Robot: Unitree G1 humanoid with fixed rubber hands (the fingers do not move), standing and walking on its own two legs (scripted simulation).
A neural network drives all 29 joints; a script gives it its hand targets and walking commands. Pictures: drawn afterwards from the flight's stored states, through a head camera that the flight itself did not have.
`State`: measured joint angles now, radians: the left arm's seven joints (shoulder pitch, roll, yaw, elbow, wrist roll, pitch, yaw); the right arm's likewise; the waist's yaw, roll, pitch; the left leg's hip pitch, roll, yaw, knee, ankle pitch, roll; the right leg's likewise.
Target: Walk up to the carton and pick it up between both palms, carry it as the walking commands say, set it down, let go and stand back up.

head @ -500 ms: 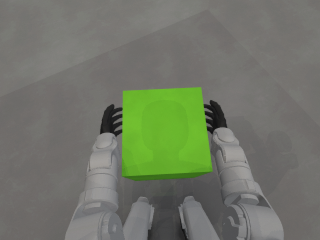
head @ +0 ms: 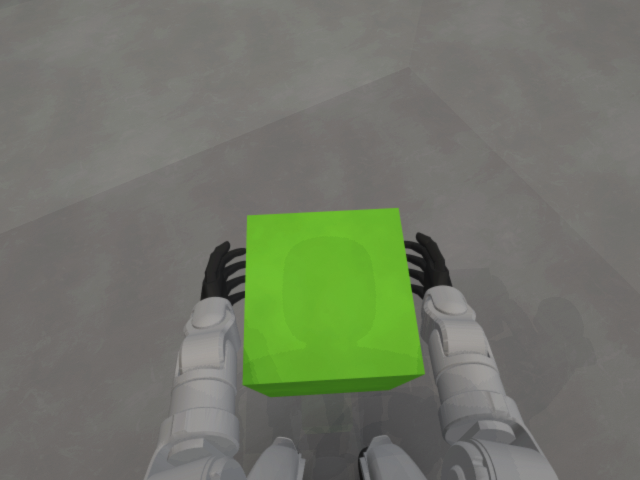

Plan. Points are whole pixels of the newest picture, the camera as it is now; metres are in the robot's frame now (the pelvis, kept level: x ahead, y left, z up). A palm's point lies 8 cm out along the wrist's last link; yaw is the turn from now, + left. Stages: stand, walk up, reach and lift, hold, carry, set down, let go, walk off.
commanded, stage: reach and lift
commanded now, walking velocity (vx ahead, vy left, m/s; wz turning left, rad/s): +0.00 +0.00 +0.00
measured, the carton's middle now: (326, 313) +0.35 +0.01 -0.11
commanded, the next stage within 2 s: none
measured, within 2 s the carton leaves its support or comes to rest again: neither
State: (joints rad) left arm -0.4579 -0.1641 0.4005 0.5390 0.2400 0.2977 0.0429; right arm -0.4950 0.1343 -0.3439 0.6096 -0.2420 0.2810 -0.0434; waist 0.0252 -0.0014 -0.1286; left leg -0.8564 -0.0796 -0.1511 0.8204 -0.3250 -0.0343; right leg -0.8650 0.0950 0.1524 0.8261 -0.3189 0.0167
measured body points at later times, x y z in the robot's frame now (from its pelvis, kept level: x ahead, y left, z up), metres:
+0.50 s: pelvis +0.01 +0.00 +0.04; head +0.05 +0.00 +0.49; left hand +0.34 +0.16 +0.03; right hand +0.35 -0.14 +0.02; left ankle +0.03 +0.13 -0.69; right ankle +0.03 -0.12 -0.69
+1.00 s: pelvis +0.02 +0.00 +0.05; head -0.03 +0.00 +0.50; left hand +0.32 +0.16 +0.09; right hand +0.33 -0.14 +0.08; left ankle +0.03 +0.13 -0.69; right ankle +0.03 -0.12 -0.69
